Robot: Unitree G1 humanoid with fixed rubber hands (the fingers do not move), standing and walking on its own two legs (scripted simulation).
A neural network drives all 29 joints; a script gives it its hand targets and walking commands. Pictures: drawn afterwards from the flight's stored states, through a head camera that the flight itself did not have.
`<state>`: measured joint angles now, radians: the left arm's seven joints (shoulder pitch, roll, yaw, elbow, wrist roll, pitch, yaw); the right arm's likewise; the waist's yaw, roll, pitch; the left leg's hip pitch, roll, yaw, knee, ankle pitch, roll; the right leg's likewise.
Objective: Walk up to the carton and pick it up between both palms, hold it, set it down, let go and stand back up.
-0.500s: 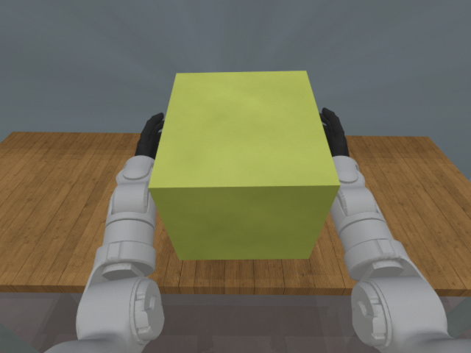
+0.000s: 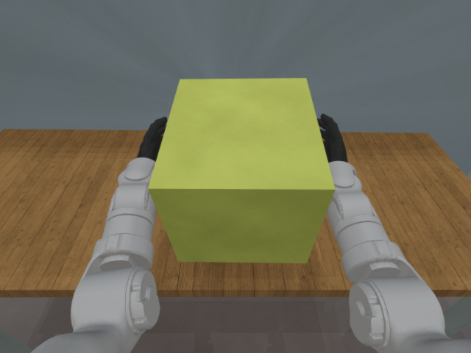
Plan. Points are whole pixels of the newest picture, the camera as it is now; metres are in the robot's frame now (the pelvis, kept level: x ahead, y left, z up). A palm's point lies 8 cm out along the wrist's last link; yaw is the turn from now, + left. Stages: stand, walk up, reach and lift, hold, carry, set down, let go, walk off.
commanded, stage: set down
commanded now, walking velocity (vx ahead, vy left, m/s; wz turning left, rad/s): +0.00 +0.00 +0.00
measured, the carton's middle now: (242, 169) +0.39 +0.00 +0.14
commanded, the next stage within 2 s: none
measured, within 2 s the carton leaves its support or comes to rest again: neither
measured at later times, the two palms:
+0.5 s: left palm (153, 159) +0.42 +0.16 +0.14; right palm (329, 165) +0.39 -0.16 +0.15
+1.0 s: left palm (152, 159) +0.45 +0.17 +0.12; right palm (320, 170) +0.40 -0.15 +0.13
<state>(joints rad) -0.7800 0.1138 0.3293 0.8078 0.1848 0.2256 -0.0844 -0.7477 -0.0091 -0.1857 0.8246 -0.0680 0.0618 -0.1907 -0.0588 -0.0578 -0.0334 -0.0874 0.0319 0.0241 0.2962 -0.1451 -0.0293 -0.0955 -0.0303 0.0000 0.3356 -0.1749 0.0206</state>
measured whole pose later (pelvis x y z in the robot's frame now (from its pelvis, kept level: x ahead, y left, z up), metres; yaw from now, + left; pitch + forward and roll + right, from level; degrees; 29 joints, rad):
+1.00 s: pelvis +0.02 +0.01 +0.00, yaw +0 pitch -1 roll +0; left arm -0.90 0.20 0.33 1.13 0.18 0.06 -0.15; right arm -0.74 0.11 -0.40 0.85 -0.26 0.00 -0.19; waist -0.08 -0.06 -0.01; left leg -0.12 0.03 0.02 0.31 -0.18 -0.02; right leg -0.11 -0.04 0.00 0.31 -0.18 0.03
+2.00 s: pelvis +0.03 +0.03 +0.00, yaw +0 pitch +10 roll -1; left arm -1.02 0.23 0.33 1.32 0.18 -0.13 -0.15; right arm -0.74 0.14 -0.52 0.92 -0.31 -0.22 -0.20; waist -0.11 -0.06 -0.01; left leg -0.36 0.02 0.02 0.40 -0.21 -0.01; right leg -0.30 -0.04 0.00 0.31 -0.18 0.05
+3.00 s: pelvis +0.02 +0.04 -0.01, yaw +0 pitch +13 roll -2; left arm -1.08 0.25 0.30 1.46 0.18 -0.26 -0.11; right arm -0.79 0.13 -0.61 1.04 -0.35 -0.36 -0.20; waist -0.12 -0.06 -0.04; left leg -0.47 0.02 0.02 0.46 -0.22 0.00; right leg -0.39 -0.04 0.00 0.31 -0.15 0.05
